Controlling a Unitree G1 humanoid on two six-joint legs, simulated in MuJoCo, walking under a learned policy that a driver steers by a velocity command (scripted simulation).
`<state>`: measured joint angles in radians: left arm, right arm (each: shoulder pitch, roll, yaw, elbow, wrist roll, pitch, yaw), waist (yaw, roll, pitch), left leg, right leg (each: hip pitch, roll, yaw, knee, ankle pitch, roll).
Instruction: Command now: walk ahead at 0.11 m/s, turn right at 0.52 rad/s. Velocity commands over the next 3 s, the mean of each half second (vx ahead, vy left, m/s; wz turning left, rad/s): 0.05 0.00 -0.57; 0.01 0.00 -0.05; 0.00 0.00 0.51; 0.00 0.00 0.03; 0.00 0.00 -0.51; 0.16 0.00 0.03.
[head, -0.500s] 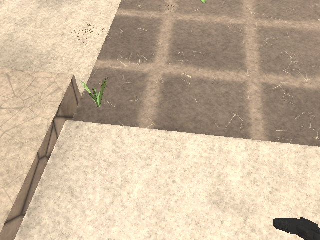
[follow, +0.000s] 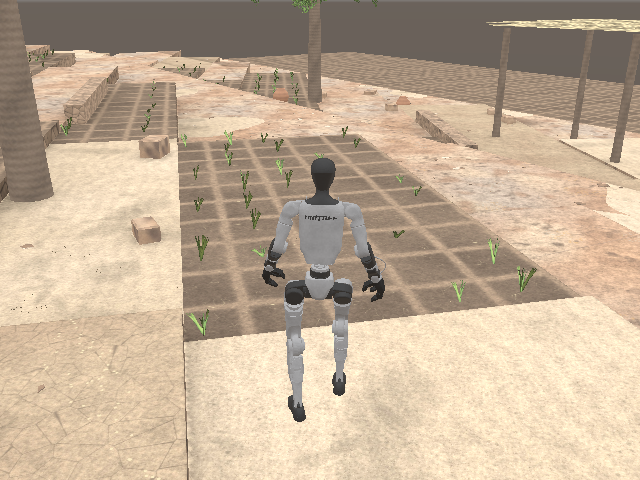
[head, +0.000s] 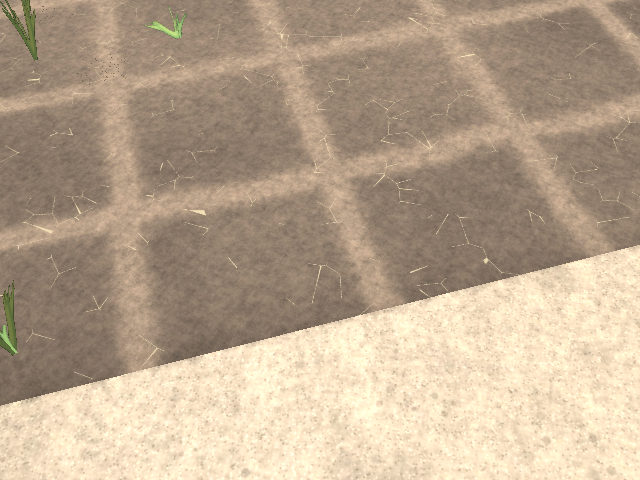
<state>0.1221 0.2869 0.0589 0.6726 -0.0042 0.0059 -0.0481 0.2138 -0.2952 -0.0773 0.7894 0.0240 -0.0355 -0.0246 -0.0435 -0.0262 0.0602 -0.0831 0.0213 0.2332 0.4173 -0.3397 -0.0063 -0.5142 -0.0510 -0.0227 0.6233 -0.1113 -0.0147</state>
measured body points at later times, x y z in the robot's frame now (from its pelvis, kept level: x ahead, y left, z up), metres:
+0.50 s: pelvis +0.07 +0.03 +0.00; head +0.10 +0.03 +0.45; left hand +0.31 +0.25 -0.09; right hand +0.11 -0.29 -0.10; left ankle +0.12 +0.14 -0.73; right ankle +0.11 -0.10 -0.72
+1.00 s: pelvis +0.06 +0.03 +0.00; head +0.08 +0.02 +0.45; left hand +0.28 +0.24 -0.10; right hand +0.08 -0.28 -0.11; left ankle +0.08 +0.13 -0.71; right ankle +0.00 -0.10 -0.73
